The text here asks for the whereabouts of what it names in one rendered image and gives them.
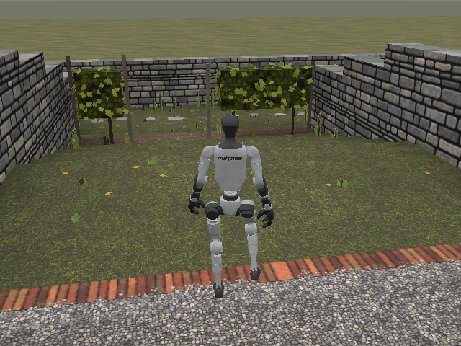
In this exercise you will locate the left robot upper arm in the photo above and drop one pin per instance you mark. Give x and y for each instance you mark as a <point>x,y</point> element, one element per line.
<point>207,153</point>

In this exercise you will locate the robot right foot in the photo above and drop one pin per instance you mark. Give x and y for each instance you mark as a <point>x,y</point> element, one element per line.
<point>255,274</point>

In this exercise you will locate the left robot hand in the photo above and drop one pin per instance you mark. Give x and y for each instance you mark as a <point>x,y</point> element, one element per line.
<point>196,204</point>

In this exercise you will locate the left robot forearm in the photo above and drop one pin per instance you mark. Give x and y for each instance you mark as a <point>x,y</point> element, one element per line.
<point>196,191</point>

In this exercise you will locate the right robot forearm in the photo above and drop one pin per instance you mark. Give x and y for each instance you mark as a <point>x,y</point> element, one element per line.
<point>264,195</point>

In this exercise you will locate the right robot upper arm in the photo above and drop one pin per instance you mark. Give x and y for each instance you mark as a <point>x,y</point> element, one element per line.
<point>253,153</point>

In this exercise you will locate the left robot shin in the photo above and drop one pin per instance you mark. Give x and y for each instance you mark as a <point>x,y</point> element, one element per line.
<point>216,266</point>

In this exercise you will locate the right robot hand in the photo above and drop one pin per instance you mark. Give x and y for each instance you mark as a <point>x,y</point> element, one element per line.
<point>269,217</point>

